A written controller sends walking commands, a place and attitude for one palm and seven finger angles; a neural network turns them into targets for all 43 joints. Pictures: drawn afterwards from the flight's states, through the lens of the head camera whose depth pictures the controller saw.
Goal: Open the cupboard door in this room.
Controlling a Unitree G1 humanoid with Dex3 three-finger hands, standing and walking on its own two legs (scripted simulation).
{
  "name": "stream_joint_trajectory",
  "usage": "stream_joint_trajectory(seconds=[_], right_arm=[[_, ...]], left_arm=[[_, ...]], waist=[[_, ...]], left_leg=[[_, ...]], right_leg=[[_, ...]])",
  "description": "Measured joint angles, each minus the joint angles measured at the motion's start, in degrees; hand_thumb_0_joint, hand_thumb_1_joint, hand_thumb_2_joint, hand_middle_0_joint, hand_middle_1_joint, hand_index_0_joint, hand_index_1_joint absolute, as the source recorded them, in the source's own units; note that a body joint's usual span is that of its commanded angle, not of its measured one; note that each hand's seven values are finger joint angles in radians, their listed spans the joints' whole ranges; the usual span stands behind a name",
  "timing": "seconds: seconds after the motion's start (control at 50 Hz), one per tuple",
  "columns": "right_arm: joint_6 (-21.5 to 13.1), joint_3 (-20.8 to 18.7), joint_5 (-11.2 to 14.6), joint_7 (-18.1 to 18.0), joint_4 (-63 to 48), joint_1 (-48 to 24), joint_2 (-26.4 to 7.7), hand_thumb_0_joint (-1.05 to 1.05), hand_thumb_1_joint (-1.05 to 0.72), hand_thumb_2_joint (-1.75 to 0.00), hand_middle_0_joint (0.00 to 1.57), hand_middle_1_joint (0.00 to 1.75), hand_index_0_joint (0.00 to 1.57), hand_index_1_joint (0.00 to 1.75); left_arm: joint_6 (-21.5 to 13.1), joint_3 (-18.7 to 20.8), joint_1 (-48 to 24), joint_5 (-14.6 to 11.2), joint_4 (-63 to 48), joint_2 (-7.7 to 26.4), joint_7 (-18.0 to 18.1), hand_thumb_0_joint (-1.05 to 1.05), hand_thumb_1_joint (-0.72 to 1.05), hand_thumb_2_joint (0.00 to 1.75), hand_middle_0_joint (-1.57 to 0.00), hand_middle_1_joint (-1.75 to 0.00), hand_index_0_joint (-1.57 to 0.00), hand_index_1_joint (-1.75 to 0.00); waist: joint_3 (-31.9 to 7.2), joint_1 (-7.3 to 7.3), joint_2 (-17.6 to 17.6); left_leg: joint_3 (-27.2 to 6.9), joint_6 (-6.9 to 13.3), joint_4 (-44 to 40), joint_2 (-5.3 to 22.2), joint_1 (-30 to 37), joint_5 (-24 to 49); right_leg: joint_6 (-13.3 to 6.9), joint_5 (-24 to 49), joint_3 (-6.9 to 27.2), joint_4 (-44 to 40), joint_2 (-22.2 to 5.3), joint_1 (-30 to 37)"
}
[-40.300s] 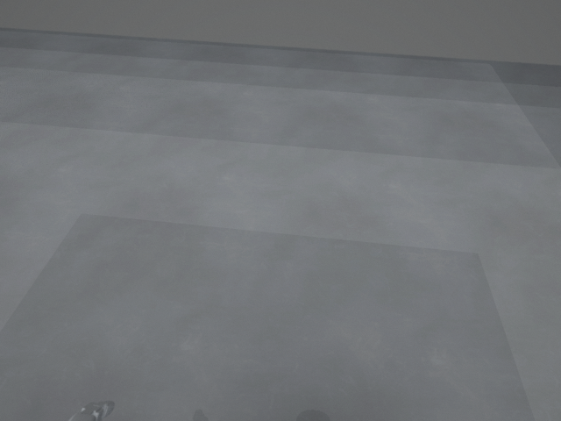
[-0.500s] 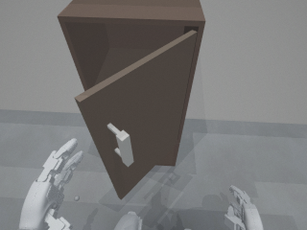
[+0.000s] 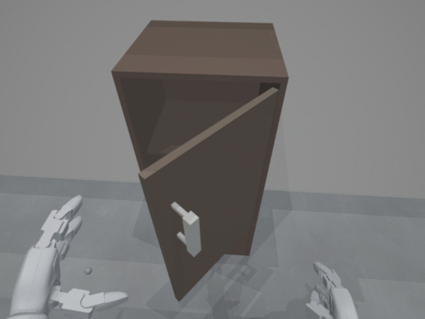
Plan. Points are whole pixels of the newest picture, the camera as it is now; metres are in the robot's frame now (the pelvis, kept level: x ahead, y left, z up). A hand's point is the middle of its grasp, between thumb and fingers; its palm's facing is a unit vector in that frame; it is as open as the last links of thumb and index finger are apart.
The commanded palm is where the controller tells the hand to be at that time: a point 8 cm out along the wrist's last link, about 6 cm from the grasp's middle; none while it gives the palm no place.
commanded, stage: draw the hand back to the body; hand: left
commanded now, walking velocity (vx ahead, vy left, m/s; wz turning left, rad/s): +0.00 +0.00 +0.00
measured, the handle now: (185, 229) +0.30 +0.09 +0.01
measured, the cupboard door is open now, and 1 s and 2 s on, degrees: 51 51 51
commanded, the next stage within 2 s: step back with the hand held close in 0.86 s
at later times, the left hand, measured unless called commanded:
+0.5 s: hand (51, 197) +0.23 +0.25 +0.20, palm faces +0.44 -0.80 -0.41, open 8.9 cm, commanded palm +0.17 +0.29 +0.21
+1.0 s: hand (72, 200) +0.22 +0.22 +0.19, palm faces +0.43 -0.81 -0.41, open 7.4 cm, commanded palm +0.18 +0.26 +0.21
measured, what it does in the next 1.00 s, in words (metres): shifts its weight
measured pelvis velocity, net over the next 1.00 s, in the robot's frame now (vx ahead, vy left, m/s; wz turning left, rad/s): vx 0.03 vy -0.04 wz -0.01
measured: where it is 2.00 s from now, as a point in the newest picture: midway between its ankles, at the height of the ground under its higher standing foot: outside the picture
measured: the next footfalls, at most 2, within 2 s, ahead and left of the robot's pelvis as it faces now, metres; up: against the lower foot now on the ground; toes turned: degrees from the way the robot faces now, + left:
none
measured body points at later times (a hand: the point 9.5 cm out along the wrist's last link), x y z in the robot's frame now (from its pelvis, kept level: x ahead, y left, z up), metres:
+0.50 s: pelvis +0.03 -0.01 +0.03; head +0.02 -0.03 +0.48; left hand +0.20 +0.29 +0.22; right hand +0.22 -0.23 -0.04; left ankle +0.05 +0.09 -0.70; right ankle -0.03 -0.14 -0.70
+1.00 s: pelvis +0.03 -0.04 +0.04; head +0.01 -0.07 +0.49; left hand +0.19 +0.26 +0.22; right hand +0.22 -0.27 -0.05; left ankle +0.05 +0.09 -0.70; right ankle -0.03 -0.14 -0.70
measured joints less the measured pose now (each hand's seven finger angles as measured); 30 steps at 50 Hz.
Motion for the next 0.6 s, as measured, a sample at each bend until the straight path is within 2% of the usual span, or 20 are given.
stream_joint_trajectory(seconds=[0.08,0.18,0.36,0.52,0.6], right_arm=[[-0.54,0.75,-0.39,-0.1,1.7,-0.14,-0.13,0.01,-0.9,-0.9,0.2,0.3,0.2,0.3],[-1.82,1.08,-0.77,0.29,4.18,-0.69,-0.48,0.01,-0.9,-0.9,0.2,0.3,0.21,0.3],[-2.39,0.21,-1.36,1.23,7.09,-2.87,-0.78,0.01,-0.9,-0.9,0.2,0.3,0.21,0.3],[-2.26,-0.98,-1.77,1.8,8.8,-4.01,-1.4,0.01,-0.9,-0.9,0.2,0.3,0.2,0.3],[-1.4,-1.56,-1.76,2.26,9.17,-4.69,-1.63,0.01,-0.9,-0.9,0.2,0.3,0.2,0.3]], left_arm=[[1.51,1.02,-1.69,1.28,0.92,0.92,2.18,-0.01,-0.09,0.48,-0.17,-0.3,-0.17,-0.3],[1.76,3.23,-4.01,1.77,0.59,1.14,3.38,-0.01,0.08,0.55,-0.17,-0.3,-0.17,-0.3],[0.99,7.99,-7.96,1.26,1.33,2.05,2.84,0.0,0.39,0.68,-0.19,-0.3,-0.19,-0.3],[0.53,12.32,-11.56,0.59,1.36,3.27,2.39,0.01,0.66,0.8,-0.2,-0.3,-0.2,-0.3],[-0.12,13.19,-12.4,0.15,2.42,2.53,1.97,0.01,0.77,0.85,-0.2,-0.3,-0.2,-0.3]], waist=[[1.41,0.66,-0.21],[2.71,1.17,-0.32],[4.99,1.53,-0.88],[6.13,2.01,-1.04],[6.69,1.89,-0.62]], left_leg=[[0.38,0.23,-4.03,-0.63,4.21,1.27],[0.78,0.36,-8.62,-1.19,9.27,2.49],[1.5,-0.02,-16.14,-1.36,16.64,4.76],[1.35,-0.83,-20.35,-0.87,20.33,6.21],[1.33,-1.22,-21.81,-0.58,21.46,6.82]], right_leg=[[0.25,1.26,0.31,-3.87,-0.65,4.06],[0.41,2.63,0.67,-8.46,-1.23,8.98],[0.16,5.06,1.42,-15.56,-1.47,15.77],[-0.6,6.62,1.35,-19.82,-0.94,19.38],[-0.97,7.13,1.38,-20.99,-0.64,20.31]])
